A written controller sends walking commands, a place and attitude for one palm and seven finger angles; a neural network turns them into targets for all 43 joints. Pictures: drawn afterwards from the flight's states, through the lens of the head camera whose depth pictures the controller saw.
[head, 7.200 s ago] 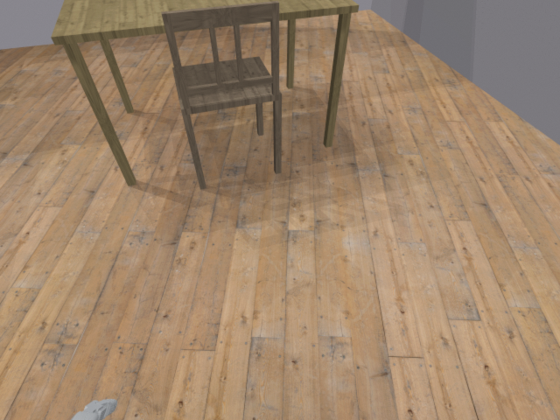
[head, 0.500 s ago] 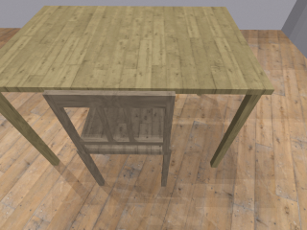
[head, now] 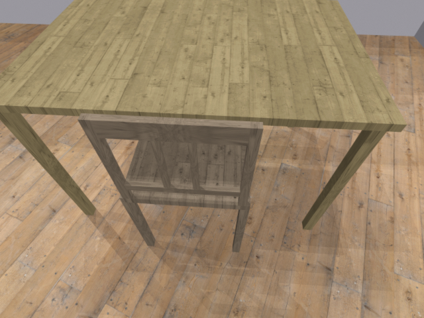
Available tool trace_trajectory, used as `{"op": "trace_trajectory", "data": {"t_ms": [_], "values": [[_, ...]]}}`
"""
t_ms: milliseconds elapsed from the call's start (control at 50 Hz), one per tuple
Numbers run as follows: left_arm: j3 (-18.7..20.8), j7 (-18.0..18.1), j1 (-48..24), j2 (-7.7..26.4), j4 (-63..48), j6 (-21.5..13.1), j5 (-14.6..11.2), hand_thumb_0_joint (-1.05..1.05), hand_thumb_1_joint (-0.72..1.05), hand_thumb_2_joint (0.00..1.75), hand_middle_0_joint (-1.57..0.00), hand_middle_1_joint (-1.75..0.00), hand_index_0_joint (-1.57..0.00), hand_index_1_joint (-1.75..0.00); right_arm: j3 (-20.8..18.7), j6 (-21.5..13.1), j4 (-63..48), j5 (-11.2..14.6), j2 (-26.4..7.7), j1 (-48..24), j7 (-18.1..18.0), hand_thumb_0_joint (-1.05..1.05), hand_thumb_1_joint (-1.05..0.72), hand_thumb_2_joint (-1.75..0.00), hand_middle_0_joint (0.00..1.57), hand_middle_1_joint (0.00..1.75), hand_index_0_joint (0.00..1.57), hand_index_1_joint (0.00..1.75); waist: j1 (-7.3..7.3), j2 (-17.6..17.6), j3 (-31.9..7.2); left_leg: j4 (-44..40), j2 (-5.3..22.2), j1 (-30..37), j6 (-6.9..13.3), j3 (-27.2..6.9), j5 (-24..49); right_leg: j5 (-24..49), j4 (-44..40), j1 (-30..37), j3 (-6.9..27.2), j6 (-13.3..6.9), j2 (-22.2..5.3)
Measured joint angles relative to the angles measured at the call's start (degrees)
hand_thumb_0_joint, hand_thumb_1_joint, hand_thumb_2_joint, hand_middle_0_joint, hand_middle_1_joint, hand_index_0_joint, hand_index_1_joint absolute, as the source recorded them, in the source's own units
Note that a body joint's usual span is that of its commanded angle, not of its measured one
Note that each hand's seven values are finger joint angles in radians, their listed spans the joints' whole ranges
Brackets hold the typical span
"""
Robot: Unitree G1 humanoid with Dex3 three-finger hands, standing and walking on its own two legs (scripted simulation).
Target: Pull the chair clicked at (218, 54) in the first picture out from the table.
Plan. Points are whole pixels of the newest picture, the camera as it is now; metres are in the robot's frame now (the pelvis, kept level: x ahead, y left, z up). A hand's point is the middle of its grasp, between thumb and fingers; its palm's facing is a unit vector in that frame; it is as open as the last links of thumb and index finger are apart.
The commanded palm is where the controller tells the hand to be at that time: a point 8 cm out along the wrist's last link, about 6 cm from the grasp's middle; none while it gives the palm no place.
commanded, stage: come to a stop and stand still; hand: left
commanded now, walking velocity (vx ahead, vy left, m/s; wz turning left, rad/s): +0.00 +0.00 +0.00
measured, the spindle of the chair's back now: (161, 164) +0.50 +0.18 -0.10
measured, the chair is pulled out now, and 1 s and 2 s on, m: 0.00 0.00 0.00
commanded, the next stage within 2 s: look again from close up in 1.30 s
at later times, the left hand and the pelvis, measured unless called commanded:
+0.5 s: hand out of the picture +0.01 +0.24 -0.17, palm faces -0.03 -0.98 -0.21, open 7.4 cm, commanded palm none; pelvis -0.04 +0.06 +0.00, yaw -3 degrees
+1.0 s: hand out of the picture -0.09 +0.18 -0.16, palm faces -0.02 -0.98 -0.19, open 7.4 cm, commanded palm none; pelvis -0.07 +0.02 +0.01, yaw -3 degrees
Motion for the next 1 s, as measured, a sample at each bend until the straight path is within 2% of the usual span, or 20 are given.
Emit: {"op": "trace_trajectory", "data": {"t_ms": [120,280,460,620,840,1000], "values": [[0.2,0.4,0.0,2.3,-2.4,0.3,0.6,0.01,0.91,0.89,-0.2,-0.3,-0.2,-0.3,1.1,-1.0,-3.1,0.3,2.5,-2.8,-0.1,0.01,-0.91,-0.9,0.2,0.3,0.2,0.3,0.36,-2.4,-2.6,2.6,-0.9,0.3,1.9,1.7,-2.0,-0.3,0.4,0.7,1.7,0.5,-0.9],[-0.1,0.1,-2.4,2.6,-5.9,1.3,0.4,0.0,0.91,0.89,-0.2,-0.3,-0.2,-0.3,2.1,-1.2,-4.8,0.2,3.7,-4.1,-0.5,0.01,-0.9,-0.9,0.21,0.3,0.21,0.3,0.64,-3.3,-2.8,2.3,-2.1,1.0,4.2,3.6,-1.2,1.0,-0.2,1.0,3.8,-1.9,-1.7],[-0.3,-0.7,-2.0,1.8,-5.5,1.4,0.2,0.0,0.91,0.89,-0.2,-0.3,-0.2,-0.3,1.6,-0.8,-2.2,0.4,2.3,-0.6,-0.5,0.0,-0.92,-0.9,0.21,0.3,0.21,0.3,-0.47,-2.8,-1.7,-1.5,-3.0,1.9,5.0,4.9,2.3,4.7,-3.5,1.2,5.1,-0.6,-2.5],[-0.4,-1.0,0.2,1.0,-2.3,1.3,0.3,0.0,0.91,0.89,-0.2,-0.3,-0.2,-0.3,1.2,0.0,1.8,0.5,1.1,3.3,-0.1,0.0,-0.91,-0.9,0.2,0.3,0.21,0.3,-1.19,-2.8,-0.7,-5.5,-3.4,2.8,4.6,5.2,5.8,7.1,-5.7,1.2,5.4,-0.2,-2.8],[-0.8,-0.9,2.5,-1.2,1.6,0.4,0.2,0.0,0.91,0.89,-0.2,-0.3,-0.2,-0.3,1.3,0.4,5.1,0.9,2.5,4.6,0.3,0.01,-0.9,-0.9,0.2,0.3,0.2,0.3,-1.48,-1.2,-0.1,-7.7,-2.3,2.1,2.8,4.2,8.5,9.1,-6.8,0.3,4.5,1.0,-1.7],[-0.8,-0.8,2.5,-3.2,2.6,-0.1,0.1,0.0,0.91,0.89,-0.2,-0.3,-0.2,-0.3,1.2,0.1,5.5,0.9,3.4,3.3,0.3,0.01,-0.9,-0.9,0.2,0.3,0.2,0.3,-1.41,-0.3,-0.8,-7.1,-0.8,1.0,1.3,3.5,8.8,9.2,-6.0,-0.8,3.9,0.1,-0.2]]}}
